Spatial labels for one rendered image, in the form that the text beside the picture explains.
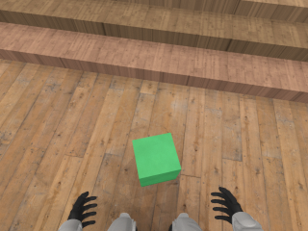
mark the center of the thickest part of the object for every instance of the robot left forearm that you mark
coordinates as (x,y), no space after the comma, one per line
(71,225)

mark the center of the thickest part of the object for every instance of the carton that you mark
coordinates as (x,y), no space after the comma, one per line
(156,159)

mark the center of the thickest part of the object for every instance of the robot right forearm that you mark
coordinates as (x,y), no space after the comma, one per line
(242,221)

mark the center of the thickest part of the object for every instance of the robot left shin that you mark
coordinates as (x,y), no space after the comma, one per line
(124,215)

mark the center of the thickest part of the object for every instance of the left robot hand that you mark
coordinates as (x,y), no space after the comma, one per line
(78,209)

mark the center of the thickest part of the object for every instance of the right robot hand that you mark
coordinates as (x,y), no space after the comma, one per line
(230,202)

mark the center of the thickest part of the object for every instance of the robot right thigh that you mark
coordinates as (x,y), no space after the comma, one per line
(185,224)

